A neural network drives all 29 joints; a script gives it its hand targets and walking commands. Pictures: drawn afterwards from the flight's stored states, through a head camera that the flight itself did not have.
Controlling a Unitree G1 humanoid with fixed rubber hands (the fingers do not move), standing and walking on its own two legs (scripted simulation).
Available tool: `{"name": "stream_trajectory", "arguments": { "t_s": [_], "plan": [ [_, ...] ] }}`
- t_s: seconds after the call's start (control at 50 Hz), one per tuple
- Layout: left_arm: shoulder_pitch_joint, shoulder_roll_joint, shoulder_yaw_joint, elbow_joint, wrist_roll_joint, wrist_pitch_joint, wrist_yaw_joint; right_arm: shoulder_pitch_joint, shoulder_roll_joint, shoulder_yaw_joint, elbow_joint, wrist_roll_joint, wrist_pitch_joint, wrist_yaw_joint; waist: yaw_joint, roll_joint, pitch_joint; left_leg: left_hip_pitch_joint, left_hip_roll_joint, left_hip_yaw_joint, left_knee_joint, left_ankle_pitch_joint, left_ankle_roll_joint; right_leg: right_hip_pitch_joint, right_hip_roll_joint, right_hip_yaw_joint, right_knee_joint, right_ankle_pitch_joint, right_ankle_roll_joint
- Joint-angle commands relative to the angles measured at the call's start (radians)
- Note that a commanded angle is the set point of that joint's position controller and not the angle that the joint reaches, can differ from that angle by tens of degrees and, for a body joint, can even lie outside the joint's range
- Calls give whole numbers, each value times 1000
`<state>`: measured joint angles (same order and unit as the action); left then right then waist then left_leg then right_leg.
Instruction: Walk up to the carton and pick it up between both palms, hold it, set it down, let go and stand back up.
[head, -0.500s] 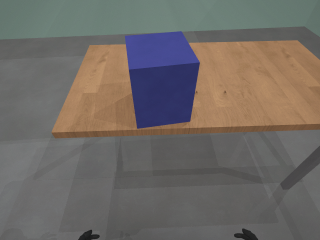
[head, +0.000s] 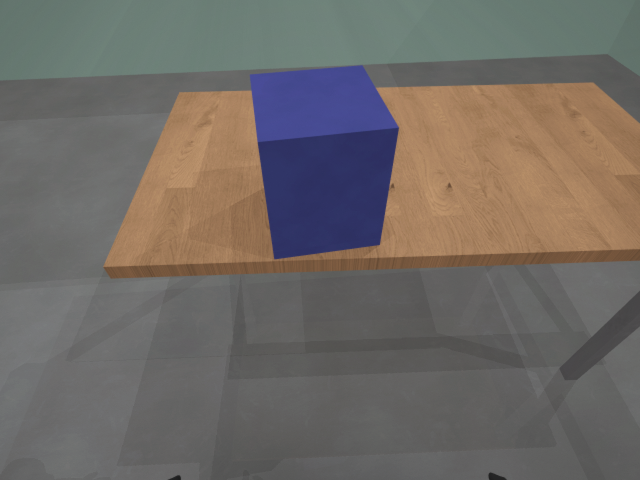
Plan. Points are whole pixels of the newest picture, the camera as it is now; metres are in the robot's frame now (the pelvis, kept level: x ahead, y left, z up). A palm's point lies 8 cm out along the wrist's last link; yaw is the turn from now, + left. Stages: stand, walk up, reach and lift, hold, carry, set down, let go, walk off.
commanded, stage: stand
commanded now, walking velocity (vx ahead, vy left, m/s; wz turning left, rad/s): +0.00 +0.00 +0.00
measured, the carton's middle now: (317, 163) +0.63 +0.02 +0.05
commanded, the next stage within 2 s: walk up in 1.54 s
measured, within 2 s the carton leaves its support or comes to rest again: neither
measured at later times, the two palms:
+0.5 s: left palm out of the picture +0.07 +0.23 -0.12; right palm out of the picture +0.07 -0.23 -0.12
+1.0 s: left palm out of the picture +0.02 +0.23 -0.13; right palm out of the picture +0.02 -0.23 -0.13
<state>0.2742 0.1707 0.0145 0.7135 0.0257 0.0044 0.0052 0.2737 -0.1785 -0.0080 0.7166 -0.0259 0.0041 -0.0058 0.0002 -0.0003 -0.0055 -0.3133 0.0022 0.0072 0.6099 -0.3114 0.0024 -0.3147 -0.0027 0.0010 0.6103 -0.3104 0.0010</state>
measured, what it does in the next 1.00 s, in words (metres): stands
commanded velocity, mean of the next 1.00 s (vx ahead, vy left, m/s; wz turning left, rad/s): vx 0.00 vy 0.00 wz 0.00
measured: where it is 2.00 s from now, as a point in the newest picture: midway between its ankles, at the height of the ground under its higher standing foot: outside the picture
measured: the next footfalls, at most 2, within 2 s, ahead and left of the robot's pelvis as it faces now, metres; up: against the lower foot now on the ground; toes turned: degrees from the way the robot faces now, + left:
none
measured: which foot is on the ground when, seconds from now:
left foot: down 0.00-1.00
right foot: down 0.00-1.00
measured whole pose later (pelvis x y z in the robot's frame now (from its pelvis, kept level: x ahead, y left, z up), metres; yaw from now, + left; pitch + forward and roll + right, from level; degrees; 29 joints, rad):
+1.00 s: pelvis +0.00 +0.00 +0.01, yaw +0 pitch -1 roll +0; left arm 0.31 0.15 0.04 0.98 0.01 0.00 0.03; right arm 0.30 -0.16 -0.03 0.98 -0.01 0.00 -0.03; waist 0.00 0.00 0.02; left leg -0.21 0.00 0.00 0.47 -0.25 0.00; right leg -0.21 0.00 0.00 0.47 -0.25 0.00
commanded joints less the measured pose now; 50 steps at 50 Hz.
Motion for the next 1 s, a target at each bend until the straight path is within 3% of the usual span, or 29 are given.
{"name": "stream_trajectory", "arguments": {
  "t_s": [0.0,0.46,0.98],
  "plan": [
    [2,88,27,-62,-1,-19,6,1,-85,-27,-62,1,-20,-6,0,0,-24,9,47,-68,-112,113,39,16,-45,62,-107,114,-40],
    [37,87,39,47,-5,-20,19,36,-85,-39,48,6,-21,-18,0,0,1,41,56,-77,-155,141,43,48,-54,70,-150,142,-43],
    [83,59,38,263,-12,-17,31,79,-60,-38,262,12,-18,-30,-1,0,57,90,68,-81,-234,147,37,99,-65,73,-229,153,-35]
  ]
}}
